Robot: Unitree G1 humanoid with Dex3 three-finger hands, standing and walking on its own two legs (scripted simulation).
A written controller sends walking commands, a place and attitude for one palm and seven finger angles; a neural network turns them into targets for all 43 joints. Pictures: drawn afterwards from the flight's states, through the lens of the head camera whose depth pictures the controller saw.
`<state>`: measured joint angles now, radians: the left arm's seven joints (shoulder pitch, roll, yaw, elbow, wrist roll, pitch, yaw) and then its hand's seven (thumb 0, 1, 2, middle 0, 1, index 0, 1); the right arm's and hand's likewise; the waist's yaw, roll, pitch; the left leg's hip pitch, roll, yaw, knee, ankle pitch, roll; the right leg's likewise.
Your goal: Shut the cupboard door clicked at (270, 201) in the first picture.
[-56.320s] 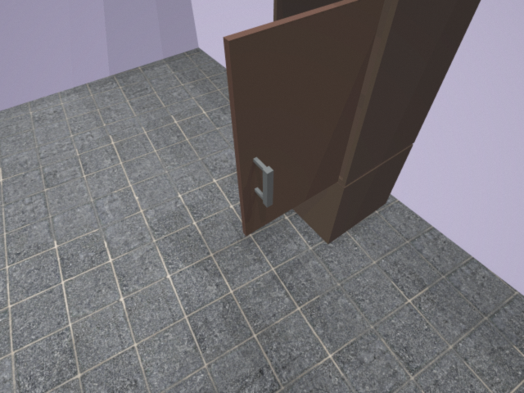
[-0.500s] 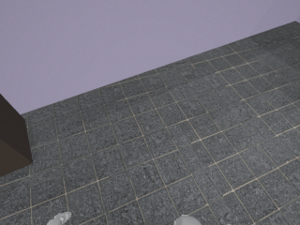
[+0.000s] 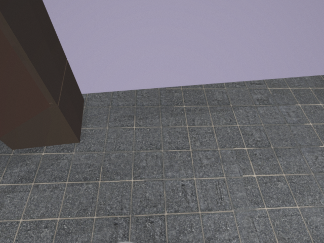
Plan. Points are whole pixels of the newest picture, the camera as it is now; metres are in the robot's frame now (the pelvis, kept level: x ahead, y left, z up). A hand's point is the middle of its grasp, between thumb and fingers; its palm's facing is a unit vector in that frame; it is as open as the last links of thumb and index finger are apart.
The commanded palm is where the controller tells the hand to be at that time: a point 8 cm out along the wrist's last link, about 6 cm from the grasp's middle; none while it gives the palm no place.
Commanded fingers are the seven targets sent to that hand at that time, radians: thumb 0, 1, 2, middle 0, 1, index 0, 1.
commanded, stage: turn to face it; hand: left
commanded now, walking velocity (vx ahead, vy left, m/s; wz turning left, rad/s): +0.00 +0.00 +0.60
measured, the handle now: out of the picture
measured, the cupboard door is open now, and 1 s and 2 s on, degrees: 41 41 41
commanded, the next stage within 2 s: take the last steps up to it in 1.36 s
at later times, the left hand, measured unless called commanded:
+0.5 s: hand out of the picture +0.05 +0.19 -0.13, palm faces +0.28 -0.92 -0.28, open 7.4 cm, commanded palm none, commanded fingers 0.00 0.90 0.90 -0.20 -0.30 -0.20 -0.30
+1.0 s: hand out of the picture -0.05 +0.23 -0.14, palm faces +0.57 -0.78 -0.27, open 7.4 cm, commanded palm none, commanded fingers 0.00 0.90 0.90 -0.20 -0.30 -0.20 -0.30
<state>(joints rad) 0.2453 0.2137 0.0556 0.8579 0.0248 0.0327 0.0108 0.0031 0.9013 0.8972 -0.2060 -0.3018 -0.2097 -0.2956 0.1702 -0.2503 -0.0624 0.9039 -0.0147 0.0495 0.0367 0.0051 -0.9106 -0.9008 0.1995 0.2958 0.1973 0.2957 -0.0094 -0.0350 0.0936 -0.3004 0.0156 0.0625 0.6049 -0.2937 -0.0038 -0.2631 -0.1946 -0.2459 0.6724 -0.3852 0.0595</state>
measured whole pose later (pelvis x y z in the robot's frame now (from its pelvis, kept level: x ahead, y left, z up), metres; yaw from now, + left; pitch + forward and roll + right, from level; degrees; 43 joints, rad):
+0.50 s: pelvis +0.00 -0.03 +0.01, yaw +17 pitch -1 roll +0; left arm 0.19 0.18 0.04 0.84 0.03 0.03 0.02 0.00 0.91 0.90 -0.20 -0.30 -0.21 -0.29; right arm 0.17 -0.28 -0.09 0.93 -0.02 0.08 0.02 0.00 -0.91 -0.90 0.20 0.30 0.20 0.30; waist -0.03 0.06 0.08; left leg -0.49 -0.03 -0.05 1.14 -0.45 -0.03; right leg -0.25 -0.08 -0.11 0.56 -0.29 0.01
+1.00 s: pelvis -0.01 -0.01 +0.02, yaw +35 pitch +0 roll -1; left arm 0.15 0.26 0.07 0.87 0.01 0.07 0.01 0.01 0.91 0.90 -0.20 -0.30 -0.20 -0.29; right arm 0.19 -0.21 -0.04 0.93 -0.03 0.04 0.00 0.00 -0.91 -0.90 0.20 0.30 0.20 0.30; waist -0.01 0.00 0.09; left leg -0.28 -0.04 -0.07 0.50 -0.23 0.03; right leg -0.43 -0.06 -0.02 0.93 -0.43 0.08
